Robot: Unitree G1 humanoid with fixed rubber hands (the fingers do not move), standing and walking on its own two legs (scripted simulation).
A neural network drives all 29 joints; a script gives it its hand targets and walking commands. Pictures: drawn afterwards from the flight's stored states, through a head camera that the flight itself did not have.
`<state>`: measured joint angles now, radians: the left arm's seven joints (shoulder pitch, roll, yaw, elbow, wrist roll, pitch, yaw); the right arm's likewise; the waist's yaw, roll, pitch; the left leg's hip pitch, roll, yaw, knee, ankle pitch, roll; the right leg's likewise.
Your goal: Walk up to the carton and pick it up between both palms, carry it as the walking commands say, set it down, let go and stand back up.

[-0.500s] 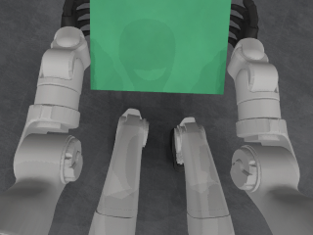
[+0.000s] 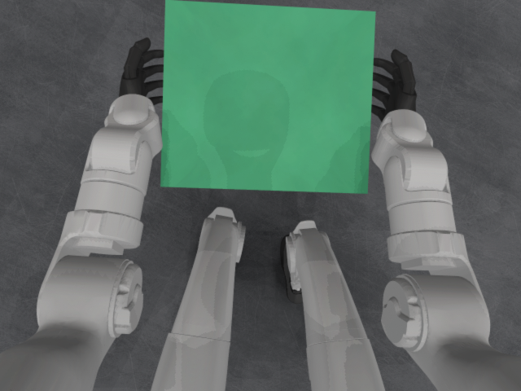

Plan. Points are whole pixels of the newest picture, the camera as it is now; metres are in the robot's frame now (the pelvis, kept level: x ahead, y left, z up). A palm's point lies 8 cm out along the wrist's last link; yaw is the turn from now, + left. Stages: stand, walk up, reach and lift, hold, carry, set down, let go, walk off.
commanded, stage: reach and lift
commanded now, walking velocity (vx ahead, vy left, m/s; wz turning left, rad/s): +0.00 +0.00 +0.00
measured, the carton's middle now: (264, 113) +0.48 +0.02 -0.15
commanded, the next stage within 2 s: none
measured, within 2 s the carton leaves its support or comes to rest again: neither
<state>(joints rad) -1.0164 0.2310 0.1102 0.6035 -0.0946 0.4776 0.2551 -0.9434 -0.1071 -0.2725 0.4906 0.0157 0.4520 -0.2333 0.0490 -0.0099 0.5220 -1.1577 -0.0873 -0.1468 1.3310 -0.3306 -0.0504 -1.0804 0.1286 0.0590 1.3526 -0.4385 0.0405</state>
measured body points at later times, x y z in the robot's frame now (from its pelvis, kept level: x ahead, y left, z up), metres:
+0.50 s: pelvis +0.01 +0.01 +0.06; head +0.23 +0.04 +0.44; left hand +0.46 +0.20 +0.00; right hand +0.46 -0.16 +0.01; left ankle +0.17 +0.12 -0.59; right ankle +0.13 -0.13 -0.59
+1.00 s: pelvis +0.11 +0.00 +0.12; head +0.11 +0.02 +0.57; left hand +0.45 +0.19 +0.12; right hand +0.46 -0.17 +0.13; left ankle +0.17 +0.12 -0.59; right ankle +0.13 -0.13 -0.59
